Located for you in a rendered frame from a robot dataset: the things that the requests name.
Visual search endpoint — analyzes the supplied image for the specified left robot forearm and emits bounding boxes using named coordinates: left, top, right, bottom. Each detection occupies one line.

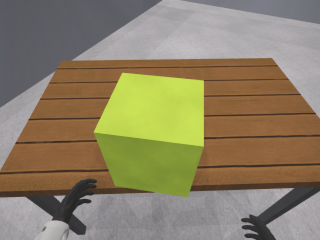
left=34, top=220, right=70, bottom=240

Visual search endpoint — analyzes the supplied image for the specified carton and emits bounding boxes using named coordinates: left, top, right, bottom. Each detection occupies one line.
left=93, top=73, right=204, bottom=198

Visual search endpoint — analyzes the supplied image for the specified table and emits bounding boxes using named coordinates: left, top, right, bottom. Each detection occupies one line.
left=0, top=58, right=320, bottom=235

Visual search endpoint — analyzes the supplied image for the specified left robot hand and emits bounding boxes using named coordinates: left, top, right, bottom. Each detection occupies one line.
left=52, top=178, right=97, bottom=224

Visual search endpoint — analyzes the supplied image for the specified right robot hand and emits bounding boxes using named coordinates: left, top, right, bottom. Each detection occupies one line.
left=241, top=214, right=276, bottom=240

